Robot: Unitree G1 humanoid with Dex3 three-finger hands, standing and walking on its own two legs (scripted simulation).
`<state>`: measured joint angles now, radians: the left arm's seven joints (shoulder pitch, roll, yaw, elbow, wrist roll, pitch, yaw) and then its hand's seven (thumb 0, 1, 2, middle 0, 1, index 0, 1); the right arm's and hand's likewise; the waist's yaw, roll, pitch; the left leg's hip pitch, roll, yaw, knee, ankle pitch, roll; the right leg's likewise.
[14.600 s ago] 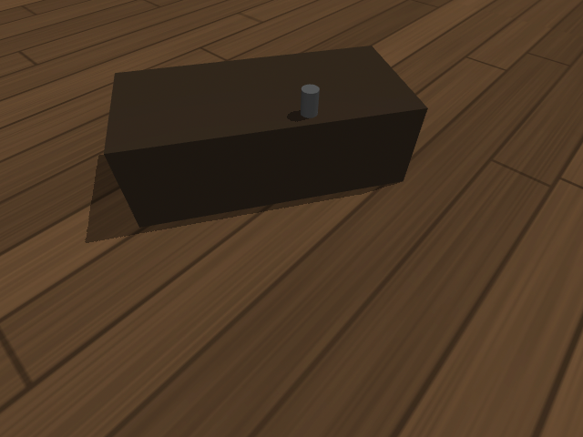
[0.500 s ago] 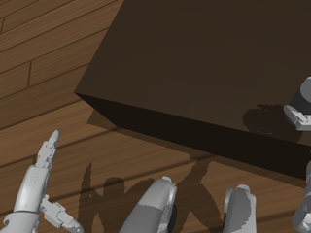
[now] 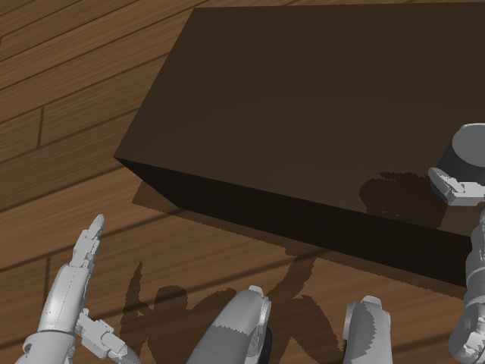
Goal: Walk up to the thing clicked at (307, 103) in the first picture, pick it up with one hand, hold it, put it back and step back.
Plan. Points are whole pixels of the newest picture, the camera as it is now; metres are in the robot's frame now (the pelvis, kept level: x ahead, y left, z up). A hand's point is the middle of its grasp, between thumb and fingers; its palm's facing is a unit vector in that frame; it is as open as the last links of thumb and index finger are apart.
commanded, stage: lift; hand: right
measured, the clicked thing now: (466, 166) +0.47 -0.24 -0.05
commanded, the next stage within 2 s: hold in 1.54 s
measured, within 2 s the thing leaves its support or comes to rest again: neither
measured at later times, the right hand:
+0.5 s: hand out of the picture +0.42 -0.24 +0.02, palm faces +0.27 +0.96 -0.03, open 9.8 cm
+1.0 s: hand out of the picture +0.37 -0.21 +0.09, palm faces +0.25 +0.97 -0.02, open 9.8 cm
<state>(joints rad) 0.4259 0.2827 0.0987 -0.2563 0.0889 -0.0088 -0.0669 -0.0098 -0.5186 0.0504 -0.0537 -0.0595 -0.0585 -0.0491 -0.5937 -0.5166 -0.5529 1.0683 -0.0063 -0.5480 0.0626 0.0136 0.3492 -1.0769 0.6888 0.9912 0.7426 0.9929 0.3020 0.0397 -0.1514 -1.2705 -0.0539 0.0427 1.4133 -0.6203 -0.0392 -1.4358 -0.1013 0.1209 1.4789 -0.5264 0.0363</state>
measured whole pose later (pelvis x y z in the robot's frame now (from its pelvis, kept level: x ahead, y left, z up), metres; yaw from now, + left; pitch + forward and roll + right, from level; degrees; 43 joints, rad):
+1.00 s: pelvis +0.02 +0.00 +0.09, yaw -3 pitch +13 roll +2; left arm 0.42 0.22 0.09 0.02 0.03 0.02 0.00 -0.01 -0.52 0.04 -0.04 -0.05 -0.05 -0.04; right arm -0.20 -0.21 -0.28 0.61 0.09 -0.42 -0.01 0.01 0.36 -1.08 0.70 0.98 0.75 0.98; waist 0.11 0.03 -0.10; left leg -0.77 0.00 -0.03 1.07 -0.53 -0.04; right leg -0.89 -0.06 0.02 1.07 -0.42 0.03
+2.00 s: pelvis +0.03 +0.00 +0.12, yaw -3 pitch +8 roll +0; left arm 0.37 0.21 0.11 0.20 0.00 0.00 0.04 -0.01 -0.52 0.04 -0.05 -0.06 -0.06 -0.05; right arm -0.07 -0.16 -0.19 0.42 0.12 -0.33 -0.04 0.01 0.36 -1.09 0.70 0.98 0.75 0.98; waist 0.06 0.02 -0.07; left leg -0.56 0.02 -0.04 0.90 -0.48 -0.04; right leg -0.66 -0.05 -0.01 0.90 -0.38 0.03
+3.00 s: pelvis +0.02 +0.00 +0.12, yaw -3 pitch +6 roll +0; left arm 0.34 0.20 0.11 0.28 0.00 -0.04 0.05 -0.01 -0.52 0.05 -0.06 -0.07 -0.06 -0.05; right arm -0.09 -0.16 -0.18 0.45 0.13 -0.33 -0.04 0.01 0.36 -1.09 0.70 0.98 0.75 0.98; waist 0.06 0.02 -0.05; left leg -0.52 0.02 -0.04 0.86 -0.45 -0.04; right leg -0.61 -0.05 -0.01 0.84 -0.34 0.03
